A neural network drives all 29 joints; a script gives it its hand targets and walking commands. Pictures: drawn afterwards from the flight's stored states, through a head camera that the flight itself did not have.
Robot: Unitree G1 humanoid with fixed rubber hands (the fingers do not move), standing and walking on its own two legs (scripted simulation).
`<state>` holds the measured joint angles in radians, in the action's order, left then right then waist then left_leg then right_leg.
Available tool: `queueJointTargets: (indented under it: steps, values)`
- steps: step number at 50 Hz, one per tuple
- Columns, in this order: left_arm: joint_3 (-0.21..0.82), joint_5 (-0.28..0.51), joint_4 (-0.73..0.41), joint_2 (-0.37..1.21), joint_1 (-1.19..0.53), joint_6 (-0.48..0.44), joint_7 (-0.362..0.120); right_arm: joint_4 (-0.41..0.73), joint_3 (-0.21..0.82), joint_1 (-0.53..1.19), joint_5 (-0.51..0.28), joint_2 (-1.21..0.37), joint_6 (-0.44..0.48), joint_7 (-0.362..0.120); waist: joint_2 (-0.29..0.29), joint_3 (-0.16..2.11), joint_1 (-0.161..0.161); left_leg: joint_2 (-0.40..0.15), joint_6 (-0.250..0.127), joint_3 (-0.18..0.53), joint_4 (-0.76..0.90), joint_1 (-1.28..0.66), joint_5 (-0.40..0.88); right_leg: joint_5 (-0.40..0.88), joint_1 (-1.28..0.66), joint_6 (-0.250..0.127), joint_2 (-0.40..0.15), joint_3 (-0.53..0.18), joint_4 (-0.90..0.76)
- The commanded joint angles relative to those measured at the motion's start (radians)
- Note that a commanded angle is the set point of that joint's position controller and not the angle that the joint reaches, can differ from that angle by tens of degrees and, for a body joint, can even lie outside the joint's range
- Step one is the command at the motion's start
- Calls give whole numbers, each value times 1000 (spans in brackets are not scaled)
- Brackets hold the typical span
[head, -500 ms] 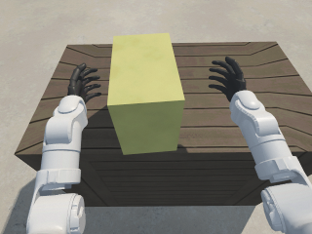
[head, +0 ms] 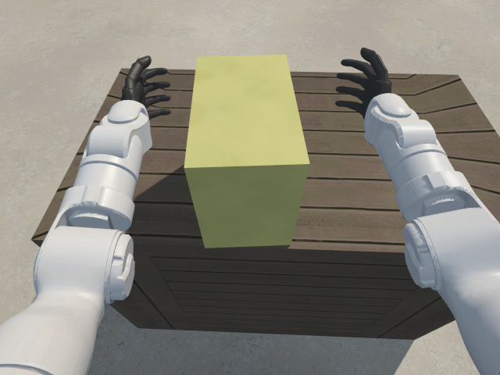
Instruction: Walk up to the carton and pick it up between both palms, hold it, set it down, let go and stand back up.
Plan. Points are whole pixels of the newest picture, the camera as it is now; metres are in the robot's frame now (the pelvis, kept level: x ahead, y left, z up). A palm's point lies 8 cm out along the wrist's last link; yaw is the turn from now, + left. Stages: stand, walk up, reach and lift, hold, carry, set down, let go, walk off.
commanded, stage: reach and lift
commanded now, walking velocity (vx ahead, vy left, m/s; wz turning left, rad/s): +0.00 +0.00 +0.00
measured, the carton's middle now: (244, 152) +0.48 +0.02 +0.06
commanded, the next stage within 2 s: none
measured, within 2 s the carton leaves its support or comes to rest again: neither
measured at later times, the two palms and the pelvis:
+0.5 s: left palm (153, 153) +0.45 +0.17 +0.10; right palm (340, 144) +0.45 -0.15 +0.10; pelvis +0.00 +0.01 -0.01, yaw +0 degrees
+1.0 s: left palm (169, 160) +0.45 +0.15 +0.08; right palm (326, 156) +0.44 -0.13 +0.08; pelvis -0.01 +0.01 -0.01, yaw +0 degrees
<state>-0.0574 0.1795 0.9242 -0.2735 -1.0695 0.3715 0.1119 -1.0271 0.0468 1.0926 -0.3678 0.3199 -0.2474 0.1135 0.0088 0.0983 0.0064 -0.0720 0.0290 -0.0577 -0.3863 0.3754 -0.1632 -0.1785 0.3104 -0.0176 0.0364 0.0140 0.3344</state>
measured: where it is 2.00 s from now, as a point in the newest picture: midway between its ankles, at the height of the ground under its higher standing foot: outside the picture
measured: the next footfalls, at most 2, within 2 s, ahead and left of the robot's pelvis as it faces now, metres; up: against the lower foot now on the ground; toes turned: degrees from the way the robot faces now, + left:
none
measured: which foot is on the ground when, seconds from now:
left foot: down 0.00-1.00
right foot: down 0.00-1.00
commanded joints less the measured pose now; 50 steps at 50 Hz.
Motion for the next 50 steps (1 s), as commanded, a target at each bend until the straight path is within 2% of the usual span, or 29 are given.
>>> queueJointTargets:
  steps: [1, 6, 11, 15, 18, 25, 30, 39, 50]
  values:
    - [-39, -32, -82, -122, -409, -112, -10, 90, -29, 402, 21, 117, 85, 15, -6, 588, 0, 70, 11, 40, -57, -344, 376, 538, -143, 70, 17, -8, 17]
    - [-45, -54, -113, -91, -395, -201, -13, 137, -53, 377, 49, 89, 155, 33, 10, 632, 3, 73, 26, 35, -78, -347, 445, 568, -155, 66, 19, -4, 24]
    - [-33, -56, -128, -54, -412, -272, -1, 171, -99, 376, 90, 70, 210, 36, 26, 705, 11, 66, 41, 31, -107, -363, 474, 517, -92, 58, 24, 9, 29]
    - [-30, -62, -107, -28, -427, -326, 12, 157, -133, 378, 122, 61, 247, 30, 41, 769, 5, 57, 51, 29, -137, -372, 492, 480, -27, 53, 26, 21, 41]
    - [-36, -73, -53, -14, -426, -364, 16, 107, -148, 372, 138, 55, 273, 23, 46, 792, -4, 51, 56, 27, -157, -363, 502, 459, 14, 50, 28, 25, 53]
    - [-45, -84, 143, 13, -419, -467, 9, -32, -140, 367, 160, 30, 336, 7, 6, 736, -9, 50, 52, 20, -164, -268, 439, 430, 45, 52, 16, 17, 79]
    - [-48, -77, 204, 17, -442, -534, 7, -59, -129, 381, 158, 2, 376, 2, -19, 732, -11, 54, 46, 15, -163, -204, 402, 445, 34, 60, 6, 5, 100]
    - [-53, -84, 190, 58, -491, -566, 27, -27, -149, 405, 179, -40, 393, -1, 2, 810, -8, 55, 50, 9, -172, -199, 385, 403, 73, 55, 4, 7, 104]
    - [-136, -191, 125, 138, -501, -516, 40, 17, -282, 391, 335, -113, 373, 13, 7, 793, 10, 51, 49, 1, -146, -228, 359, 372, 56, 51, 6, 10, 76]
